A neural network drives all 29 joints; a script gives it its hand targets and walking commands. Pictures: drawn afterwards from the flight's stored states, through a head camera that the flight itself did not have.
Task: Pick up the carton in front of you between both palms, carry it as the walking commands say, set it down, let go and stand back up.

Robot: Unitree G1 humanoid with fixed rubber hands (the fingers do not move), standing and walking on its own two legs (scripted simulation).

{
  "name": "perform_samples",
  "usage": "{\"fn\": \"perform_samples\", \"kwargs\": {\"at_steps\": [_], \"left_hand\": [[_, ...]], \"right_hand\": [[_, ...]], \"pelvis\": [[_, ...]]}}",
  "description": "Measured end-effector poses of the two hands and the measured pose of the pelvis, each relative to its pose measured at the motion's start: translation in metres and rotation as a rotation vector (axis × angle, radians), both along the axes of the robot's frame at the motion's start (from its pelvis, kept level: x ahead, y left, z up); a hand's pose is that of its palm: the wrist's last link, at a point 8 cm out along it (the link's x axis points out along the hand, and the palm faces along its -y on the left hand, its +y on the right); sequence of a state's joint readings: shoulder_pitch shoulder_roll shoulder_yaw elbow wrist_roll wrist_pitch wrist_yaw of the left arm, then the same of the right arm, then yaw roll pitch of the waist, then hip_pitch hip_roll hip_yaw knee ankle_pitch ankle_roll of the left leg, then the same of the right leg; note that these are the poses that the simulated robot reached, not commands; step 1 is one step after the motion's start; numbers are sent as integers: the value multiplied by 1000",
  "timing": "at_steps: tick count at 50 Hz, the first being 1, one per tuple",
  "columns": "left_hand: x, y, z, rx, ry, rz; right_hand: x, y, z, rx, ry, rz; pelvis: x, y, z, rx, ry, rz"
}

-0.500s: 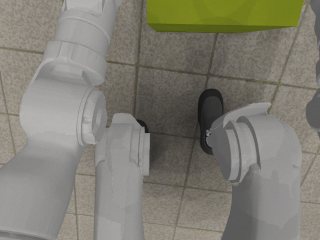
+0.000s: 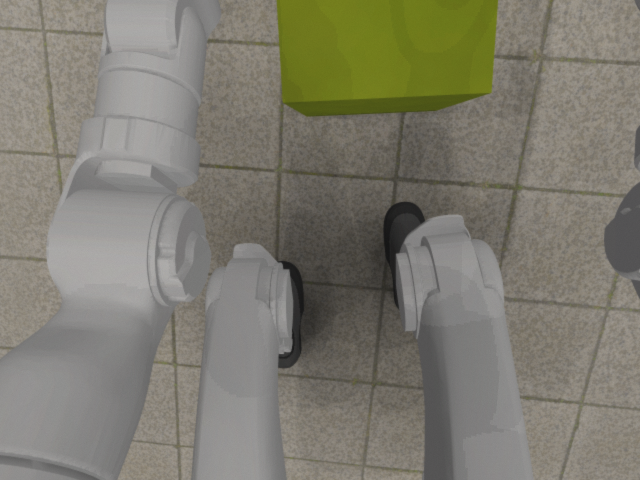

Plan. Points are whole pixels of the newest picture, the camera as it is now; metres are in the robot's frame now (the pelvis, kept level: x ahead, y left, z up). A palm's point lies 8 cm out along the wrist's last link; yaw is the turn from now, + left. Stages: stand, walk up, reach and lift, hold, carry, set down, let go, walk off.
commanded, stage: set down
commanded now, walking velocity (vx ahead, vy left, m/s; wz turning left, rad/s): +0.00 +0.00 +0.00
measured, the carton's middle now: (375, 24) +0.54 -0.12 -0.32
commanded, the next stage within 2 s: let go in 0.68 s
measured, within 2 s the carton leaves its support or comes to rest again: neither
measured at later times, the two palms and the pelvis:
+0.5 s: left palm out of the picture +0.60 +0.05 +0.02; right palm out of the picture +0.53 -0.34 +0.02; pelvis +0.02 -0.01 +0.12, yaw -1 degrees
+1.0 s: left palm out of the picture +0.52 +0.09 +0.13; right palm out of the picture +0.46 -0.33 +0.13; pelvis +0.07 -0.02 +0.25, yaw -3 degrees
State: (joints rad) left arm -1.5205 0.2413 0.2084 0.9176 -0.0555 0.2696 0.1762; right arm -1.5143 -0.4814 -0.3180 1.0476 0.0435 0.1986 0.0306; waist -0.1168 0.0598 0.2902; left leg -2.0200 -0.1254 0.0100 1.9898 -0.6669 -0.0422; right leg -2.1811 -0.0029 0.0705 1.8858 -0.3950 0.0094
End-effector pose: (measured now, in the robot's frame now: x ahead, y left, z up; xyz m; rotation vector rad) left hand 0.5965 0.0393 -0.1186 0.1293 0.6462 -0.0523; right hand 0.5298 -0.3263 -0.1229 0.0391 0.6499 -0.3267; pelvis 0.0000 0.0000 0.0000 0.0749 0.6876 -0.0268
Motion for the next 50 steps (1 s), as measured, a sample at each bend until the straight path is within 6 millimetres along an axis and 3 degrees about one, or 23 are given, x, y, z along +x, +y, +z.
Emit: {"fn": "perform_samples", "kwargs": {"at_steps": [15, 31, 38, 43, 50], "left_hand": [[4, 13, 76, 11, -18, 25], [3, 13, 178, 4, -18, 9], [-1, 16, 213, 16, -10, 7], [-21, 24, 228, 70, 16, 7], [-74, 46, 249, 114, 64, 18]], "right_hand": [[6, -6, 77, -17, -9, 15], [2, -10, 182, -18, -8, 27], [-2, -9, 215, -26, 9, 47], [-19, -6, 227, -66, 62, 98], [-65, -1, 248, -106, 131, 169]], "pelvis": [[12, -10, 68, 17, 99, -17], [30, -14, 158, 8, 113, -30], [37, -15, 192, 0, 96, -35], [46, -18, 215, -4, 70, -39], [65, -24, 249, -13, -4, -41]]}}
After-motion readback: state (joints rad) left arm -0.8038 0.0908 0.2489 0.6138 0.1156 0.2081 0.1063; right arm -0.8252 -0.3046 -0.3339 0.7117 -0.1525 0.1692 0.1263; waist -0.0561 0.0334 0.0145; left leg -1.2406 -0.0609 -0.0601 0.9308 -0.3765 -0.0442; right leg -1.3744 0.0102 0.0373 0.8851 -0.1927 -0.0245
